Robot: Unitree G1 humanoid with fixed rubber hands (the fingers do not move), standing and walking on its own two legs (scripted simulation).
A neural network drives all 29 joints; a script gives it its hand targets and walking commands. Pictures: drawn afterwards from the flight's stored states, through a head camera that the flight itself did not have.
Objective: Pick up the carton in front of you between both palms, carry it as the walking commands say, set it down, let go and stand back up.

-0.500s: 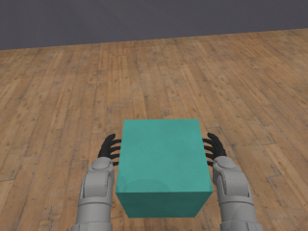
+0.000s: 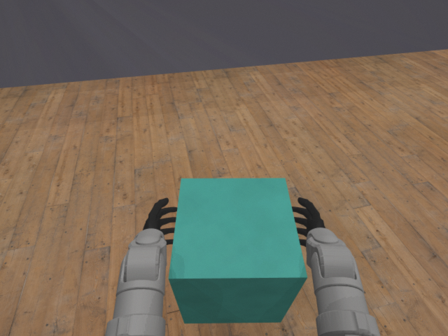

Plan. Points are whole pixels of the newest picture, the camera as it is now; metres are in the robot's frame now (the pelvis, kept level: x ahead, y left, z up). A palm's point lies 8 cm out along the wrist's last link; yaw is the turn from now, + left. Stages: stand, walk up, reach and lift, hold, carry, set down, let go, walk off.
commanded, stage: hold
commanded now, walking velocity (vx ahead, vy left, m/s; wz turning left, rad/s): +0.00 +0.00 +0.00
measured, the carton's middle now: (233, 253) +0.30 +0.00 -0.04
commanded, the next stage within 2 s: set down in 0.06 s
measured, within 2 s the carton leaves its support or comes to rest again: neither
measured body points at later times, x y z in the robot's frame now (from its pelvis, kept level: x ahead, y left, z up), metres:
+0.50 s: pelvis +0.00 +0.01 -0.02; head +0.06 +0.03 +0.42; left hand +0.36 +0.16 -0.04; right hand +0.35 -0.15 -0.04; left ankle +0.06 +0.12 -0.74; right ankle +0.01 -0.12 -0.74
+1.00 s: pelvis -0.03 +0.00 -0.14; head +0.20 +0.01 +0.25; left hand +0.40 +0.17 -0.22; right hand +0.41 -0.13 -0.22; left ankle +0.06 +0.12 -0.74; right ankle +0.01 -0.12 -0.74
